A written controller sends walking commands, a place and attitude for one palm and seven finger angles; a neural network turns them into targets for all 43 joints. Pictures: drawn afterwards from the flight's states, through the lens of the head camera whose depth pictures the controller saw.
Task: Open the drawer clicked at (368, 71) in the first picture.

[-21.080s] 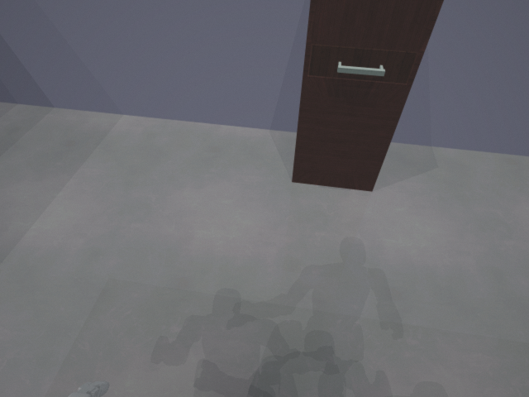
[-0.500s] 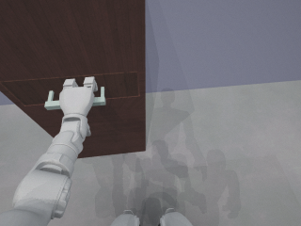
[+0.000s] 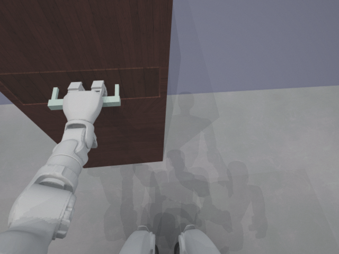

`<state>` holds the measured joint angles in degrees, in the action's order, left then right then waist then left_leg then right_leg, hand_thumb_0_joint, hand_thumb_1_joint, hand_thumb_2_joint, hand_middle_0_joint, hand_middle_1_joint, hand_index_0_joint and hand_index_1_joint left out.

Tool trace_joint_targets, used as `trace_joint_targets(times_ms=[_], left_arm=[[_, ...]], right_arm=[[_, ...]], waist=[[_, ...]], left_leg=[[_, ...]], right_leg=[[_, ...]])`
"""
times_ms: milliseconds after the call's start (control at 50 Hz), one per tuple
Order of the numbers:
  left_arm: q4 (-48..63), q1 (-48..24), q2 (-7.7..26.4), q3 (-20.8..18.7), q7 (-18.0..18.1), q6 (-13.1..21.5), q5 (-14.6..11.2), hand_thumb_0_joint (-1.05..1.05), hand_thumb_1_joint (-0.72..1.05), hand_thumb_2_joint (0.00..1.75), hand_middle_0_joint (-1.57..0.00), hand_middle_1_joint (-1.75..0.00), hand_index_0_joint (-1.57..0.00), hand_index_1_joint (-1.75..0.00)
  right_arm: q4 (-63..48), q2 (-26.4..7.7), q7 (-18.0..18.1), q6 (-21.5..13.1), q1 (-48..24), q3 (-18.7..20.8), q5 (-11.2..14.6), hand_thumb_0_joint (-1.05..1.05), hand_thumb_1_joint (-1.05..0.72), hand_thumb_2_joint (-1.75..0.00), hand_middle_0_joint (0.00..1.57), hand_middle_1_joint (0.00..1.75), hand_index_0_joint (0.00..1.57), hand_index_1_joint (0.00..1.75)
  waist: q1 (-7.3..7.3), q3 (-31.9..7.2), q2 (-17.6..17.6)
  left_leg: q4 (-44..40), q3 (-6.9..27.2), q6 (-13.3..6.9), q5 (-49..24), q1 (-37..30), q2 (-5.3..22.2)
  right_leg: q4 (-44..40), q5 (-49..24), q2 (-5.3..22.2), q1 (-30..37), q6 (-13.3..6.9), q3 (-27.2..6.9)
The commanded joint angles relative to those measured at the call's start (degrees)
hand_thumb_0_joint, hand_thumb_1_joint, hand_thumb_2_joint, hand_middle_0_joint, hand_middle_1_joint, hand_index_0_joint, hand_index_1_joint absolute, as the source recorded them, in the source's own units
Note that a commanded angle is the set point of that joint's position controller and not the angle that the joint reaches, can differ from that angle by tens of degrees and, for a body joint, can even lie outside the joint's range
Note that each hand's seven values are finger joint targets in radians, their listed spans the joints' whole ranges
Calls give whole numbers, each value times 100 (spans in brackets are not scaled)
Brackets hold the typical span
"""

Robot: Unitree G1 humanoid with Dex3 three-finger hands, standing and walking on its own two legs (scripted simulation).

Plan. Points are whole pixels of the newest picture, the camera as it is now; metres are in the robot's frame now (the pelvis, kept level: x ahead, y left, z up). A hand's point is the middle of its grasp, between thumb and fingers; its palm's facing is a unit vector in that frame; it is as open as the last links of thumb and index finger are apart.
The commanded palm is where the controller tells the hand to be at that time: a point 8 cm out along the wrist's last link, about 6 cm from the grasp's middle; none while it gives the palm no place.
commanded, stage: lower the fingers behind the handle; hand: left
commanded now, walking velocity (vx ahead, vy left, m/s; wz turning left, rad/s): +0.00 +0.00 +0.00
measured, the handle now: (86, 96) +0.51 +0.21 +0.00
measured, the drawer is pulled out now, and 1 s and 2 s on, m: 0.00 0.00 0.02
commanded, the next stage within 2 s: close the thumb around the handle in 0.26 s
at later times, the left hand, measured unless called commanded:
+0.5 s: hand (91, 114) +0.47 +0.19 -0.02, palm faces -0.05 -0.03 -1.00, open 13.3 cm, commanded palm +0.45 +0.18 +0.03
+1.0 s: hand (95, 114) +0.47 +0.19 -0.03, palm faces -0.06 -0.04 -1.00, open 5.5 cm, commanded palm +0.45 +0.18 +0.03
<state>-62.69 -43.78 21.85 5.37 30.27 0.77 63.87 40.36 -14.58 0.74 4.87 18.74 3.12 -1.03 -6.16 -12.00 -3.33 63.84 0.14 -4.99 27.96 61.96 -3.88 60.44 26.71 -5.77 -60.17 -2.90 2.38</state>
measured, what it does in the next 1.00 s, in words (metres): stands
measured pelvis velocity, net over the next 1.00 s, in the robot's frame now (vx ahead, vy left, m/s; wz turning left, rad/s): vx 0.02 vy -0.01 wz -0.01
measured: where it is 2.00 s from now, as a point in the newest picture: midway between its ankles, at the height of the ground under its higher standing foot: outside the picture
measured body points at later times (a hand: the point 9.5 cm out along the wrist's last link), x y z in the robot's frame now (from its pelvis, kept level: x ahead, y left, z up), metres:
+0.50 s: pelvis +0.01 +0.00 +0.01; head +0.12 +0.01 +0.44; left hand +0.46 +0.19 +0.03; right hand +0.04 -0.27 -0.12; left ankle +0.01 +0.06 -0.65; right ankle +0.01 -0.09 -0.65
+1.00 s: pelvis +0.02 -0.01 +0.01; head +0.13 +0.00 +0.45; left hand +0.47 +0.19 +0.03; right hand +0.05 -0.27 -0.12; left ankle +0.01 +0.06 -0.65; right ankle +0.01 -0.09 -0.65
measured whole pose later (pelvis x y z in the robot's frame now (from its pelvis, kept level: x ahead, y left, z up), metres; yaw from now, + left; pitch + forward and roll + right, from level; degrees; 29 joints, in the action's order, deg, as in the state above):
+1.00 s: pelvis +0.02 -0.01 +0.01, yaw -1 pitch +25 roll -2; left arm -63.8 -40.9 19.4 3.9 30.9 -2.6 63.3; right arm 40.2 -12.8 0.1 6.9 17.5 2.1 -0.9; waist -6.4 -12.2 -3.3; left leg 59.8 -0.5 -4.8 28.2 56.6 -3.3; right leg 56.8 26.5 -6.4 -55.4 -3.3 1.1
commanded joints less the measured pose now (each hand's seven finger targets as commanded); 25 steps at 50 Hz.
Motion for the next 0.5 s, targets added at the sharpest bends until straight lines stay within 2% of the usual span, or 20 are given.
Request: trace_joint_targets(times_ms=[0,60,80,100,120,180,220,240,260,300,320,340,360,380,400,480], left_arm=[[946,-2665,587,-184,427,-218,-122,0,-50,30,-30,-120,-30,-120],[859,-2733,634,-147,471,-491,-110,0,-50,30,-30,-120,-30,-120],[849,-2723,555,-98,449,-567,-125,0,-50,30,-30,-120,-30,-120],[895,-2843,446,-2,399,-602,-151,0,-50,30,-30,-120,-30,-120],[799,-2708,453,-16,370,-646,-148,0,-50,30,-30,-120,-30,-120],[537,-2522,496,23,226,-735,-147,0,-50,30,-30,-120,-30,-120],[568,-2492,693,-75,145,-654,-110,0,-50,30,-30,-120,-30,-120],[482,-2452,596,19,104,-636,-110,0,-50,30,-30,-120,-30,-120],[554,-2496,710,-45,80,-567,-103,0,-50,30,-30,-120,-30,-120],[506,-2420,666,-32,32,-458,-116,0,-50,30,-30,-120,-30,-120],[608,-2396,615,9,27,-372,-97,0,-50,30,-30,-120,-30,-120],[593,-2313,486,85,21,-324,-98,0,-50,30,-30,-120,-30,-120],[622,-2343,491,67,36,-275,-96,0,-44,32,-30,-121,-30,-121],[627,-2300,623,-41,60,-241,-83,0,-39,35,-31,-121,-31,-121],[633,-2388,542,21,73,-219,-106,0,-33,37,-31,-122,-31,-122],[820,-2254,638,-121,198,-184,-88,0,-11,47,-33,-124,-33,-124]], right_arm=[[-211,-862,-57,-57,717,317,-69,0,-90,-90,20,30,20,30],[-156,-868,-68,31,732,300,-48,0,-90,-90,20,30,20,30],[-157,-866,-70,51,738,309,-48,0,-90,-90,20,30,20,30],[-148,-855,-71,70,709,297,-57,0,-90,-90,20,30,20,30],[-157,-850,-74,88,734,293,-38,0,-90,-90,20,30,20,30],[-193,-829,-31,114,701,231,-17,0,-90,-90,20,30,20,30],[-239,-822,14,105,681,194,-3,0,-90,-90,20,30,20,30],[-256,-803,29,101,659,176,1,0,-90,-90,20,30,20,30],[-264,-809,45,82,660,160,3,0,-90,-90,20,30,20,30],[-297,-781,61,50,641,152,0,0,-90,-90,20,30,20,30],[-321,-781,67,26,658,163,-2,0,-90,-90,20,30,20,30],[-335,-765,56,18,634,175,0,0,-90,-90,20,30,20,30],[-330,-768,51,7,642,183,-6,0,-90,-90,20,30,20,30],[-336,-776,54,-5,642,181,-11,0,-90,-90,20,30,20,30],[-333,-766,47,-11,644,183,-15,0,-90,-90,20,30,20,30],[-315,-783,10,2,675,235,-33,0,-90,-90,20,30,20,30]], waist=[[-286,-2739,-279],[-290,-2703,-241],[-307,-2676,-175],[-329,-2661,-281],[-288,-2661,-237],[-320,-2323,-46],[-275,-2332,-51],[-332,-2139,-32],[-314,-2081,-19],[-315,-1964,-31],[-309,-2052,-57],[-294,-1991,-142],[-320,-2008,-118],[-279,-2034,-118],[-322,-2101,-75],[-220,-2458,-235]], left_leg=[[-661,704,460,-2592,-2888,453],[-760,650,443,-2602,-2919,426],[-798,673,448,-2643,-2990,447],[-819,681,467,-2742,-3091,450],[-854,664,440,-2685,-3100,445],[-948,498,318,-2327,-2766,375],[-985,449,280,-2234,-2654,351],[-1002,419,257,-2080,-2537,340],[-1017,429,251,-1997,-2477,345],[-1022,411,238,-1928,-2374,330],[-992,431,243,-2002,-2458,342],[-981,430,260,-1975,-2482,338],[-955,438,256,-1954,-2485,348],[-936,420,252,-1918,-2432,339],[-910,430,246,-1940,-2389,324],[-824,408,294,-2338,-2609,336]], right_leg=[[-653,-1417,115,426,12,-103],[-759,-1501,103,622,13,-100],[-787,-1516,102,653,21,-77],[-812,-1540,103,613,9,-76],[-856,-1518,105,685,17,-77],[-1028,-1517,102,961,23,-145],[-1045,-1569,122,1121,20,-192],[-1095,-1515,124,1106,20,-209],[-1094,-1451,136,1098,16,-214],[-1098,-1430,143,1113,1,-227],[-1055,-1454,143,1054,5,-222],[-1068,-1394,137,966,-6,-225],[-1054,-1362,141,911,-2,-226],[-1035,-1344,141,933,-4,-231],[-1009,-1393,145,966,-3,-240],[-918,-1697,129,1039,-5,-246]])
